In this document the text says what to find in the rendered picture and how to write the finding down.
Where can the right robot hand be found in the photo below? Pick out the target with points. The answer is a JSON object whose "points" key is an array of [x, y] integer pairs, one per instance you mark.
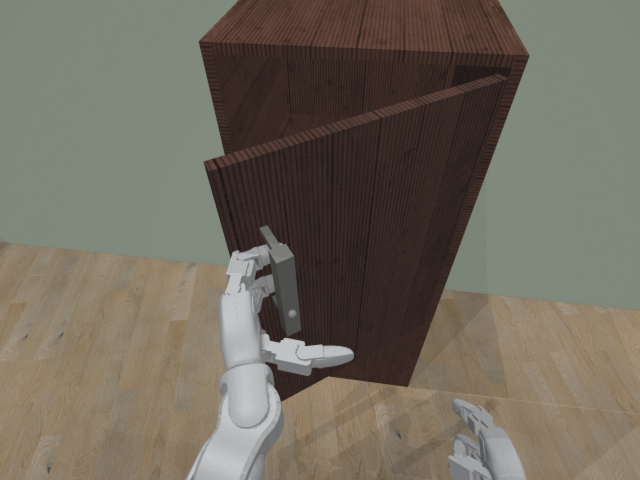
{"points": [[492, 458]]}

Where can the handle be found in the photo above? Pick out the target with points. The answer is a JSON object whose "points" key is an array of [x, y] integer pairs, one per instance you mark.
{"points": [[284, 277]]}

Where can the left robot hand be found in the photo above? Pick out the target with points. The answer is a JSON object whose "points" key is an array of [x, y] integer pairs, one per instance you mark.
{"points": [[239, 325]]}

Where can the cupboard door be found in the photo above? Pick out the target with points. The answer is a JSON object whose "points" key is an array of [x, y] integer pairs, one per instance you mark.
{"points": [[369, 206]]}

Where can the left robot forearm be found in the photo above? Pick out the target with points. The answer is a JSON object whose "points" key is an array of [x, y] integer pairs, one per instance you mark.
{"points": [[250, 421]]}

